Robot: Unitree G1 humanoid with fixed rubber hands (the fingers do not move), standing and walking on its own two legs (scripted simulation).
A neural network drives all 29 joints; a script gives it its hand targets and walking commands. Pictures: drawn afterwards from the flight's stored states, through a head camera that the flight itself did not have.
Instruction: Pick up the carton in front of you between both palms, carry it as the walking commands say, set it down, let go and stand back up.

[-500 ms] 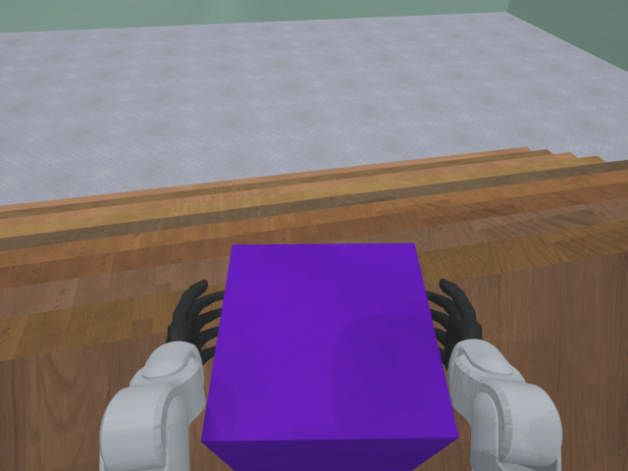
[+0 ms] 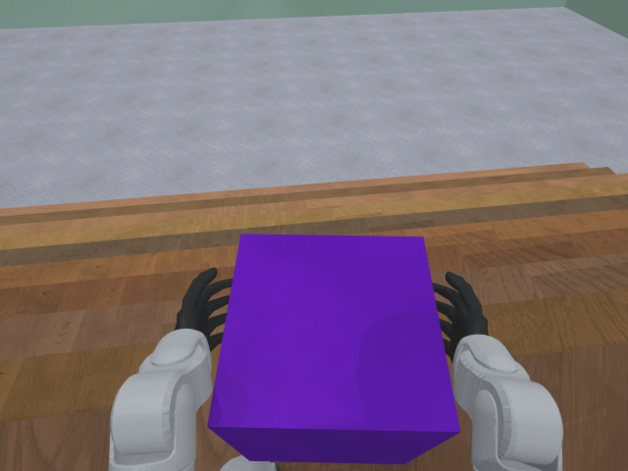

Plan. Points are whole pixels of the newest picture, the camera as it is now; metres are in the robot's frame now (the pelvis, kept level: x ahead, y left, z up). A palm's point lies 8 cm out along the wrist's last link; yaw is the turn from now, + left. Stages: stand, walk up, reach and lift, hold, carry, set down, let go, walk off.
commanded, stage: carry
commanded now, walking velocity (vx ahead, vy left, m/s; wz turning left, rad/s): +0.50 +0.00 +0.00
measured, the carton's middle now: (329, 358) +0.25 +0.00 +0.03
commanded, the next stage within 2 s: none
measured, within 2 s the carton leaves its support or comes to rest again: neither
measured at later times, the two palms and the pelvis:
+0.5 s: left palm (231, 138) +0.64 +0.19 +0.10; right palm (392, 137) +0.64 -0.11 +0.10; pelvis +0.31 +0.04 +0.00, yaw +1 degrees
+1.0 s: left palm (252, 96) +0.97 +0.21 +0.02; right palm (367, 100) +0.96 -0.09 +0.02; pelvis +0.65 +0.06 -0.12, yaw +0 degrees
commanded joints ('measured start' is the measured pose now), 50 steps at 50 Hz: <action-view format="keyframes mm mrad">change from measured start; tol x64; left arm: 1 -498 -552 -557 -53 -237 -8 -36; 50 -910 -635 -384 392 -162 -86 32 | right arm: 1 -514 556 568 -28 235 -10 31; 50 -884 570 377 384 133 -92 -30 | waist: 1 2 -162 20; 50 -255 93 -182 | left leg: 1 26 -43 34 -40 -3 41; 7 873 294 -784 -387 -301 238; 27 650 60 -16 46 688 88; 31 -195 -177 -171 868 -506 7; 50 687 -73 -75 -306 383 86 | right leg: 1 -4 -233 91 -16 484 -117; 8 -740 15 249 1226 -77 -44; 37 -134 -241 518 224 403 -285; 50 -471 24 83 1405 149 -19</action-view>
